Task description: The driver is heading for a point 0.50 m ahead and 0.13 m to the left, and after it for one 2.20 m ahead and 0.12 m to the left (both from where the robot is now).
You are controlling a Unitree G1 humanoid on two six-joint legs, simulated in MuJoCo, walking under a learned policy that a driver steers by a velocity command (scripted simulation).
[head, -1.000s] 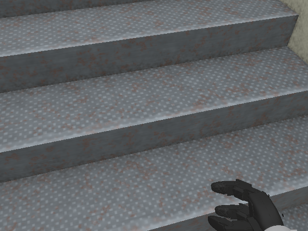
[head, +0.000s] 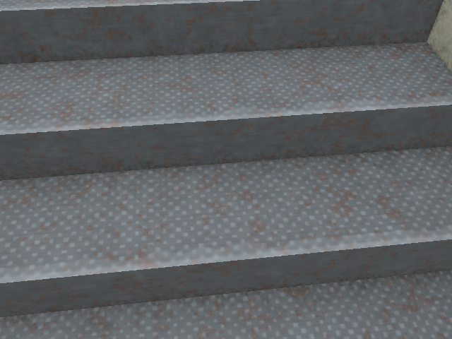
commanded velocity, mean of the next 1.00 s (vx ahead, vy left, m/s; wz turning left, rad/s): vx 0.33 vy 0.00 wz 0.17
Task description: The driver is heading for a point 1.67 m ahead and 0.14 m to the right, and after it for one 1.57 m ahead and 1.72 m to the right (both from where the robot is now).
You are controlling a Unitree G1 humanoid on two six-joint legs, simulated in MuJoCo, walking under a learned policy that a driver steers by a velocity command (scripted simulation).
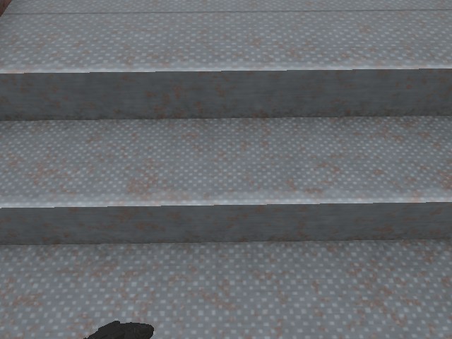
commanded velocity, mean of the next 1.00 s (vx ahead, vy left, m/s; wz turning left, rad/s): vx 0.01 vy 0.00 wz -0.35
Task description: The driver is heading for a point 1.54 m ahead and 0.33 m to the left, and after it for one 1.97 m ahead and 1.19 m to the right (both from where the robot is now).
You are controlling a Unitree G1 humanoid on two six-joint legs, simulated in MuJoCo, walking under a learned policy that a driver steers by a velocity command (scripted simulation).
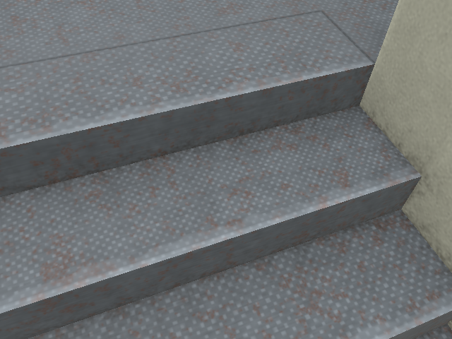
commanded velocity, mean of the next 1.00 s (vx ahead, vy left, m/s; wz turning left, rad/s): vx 0.25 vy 0.00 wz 0.39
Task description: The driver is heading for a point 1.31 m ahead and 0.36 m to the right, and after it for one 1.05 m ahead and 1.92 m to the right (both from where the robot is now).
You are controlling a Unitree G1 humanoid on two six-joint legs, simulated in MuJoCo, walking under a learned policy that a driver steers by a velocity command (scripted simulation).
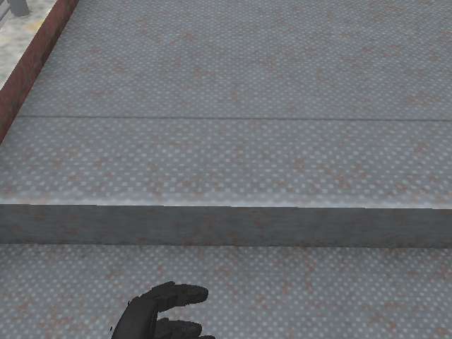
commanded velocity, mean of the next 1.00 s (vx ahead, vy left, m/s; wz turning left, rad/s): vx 0.49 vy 0.00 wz -0.49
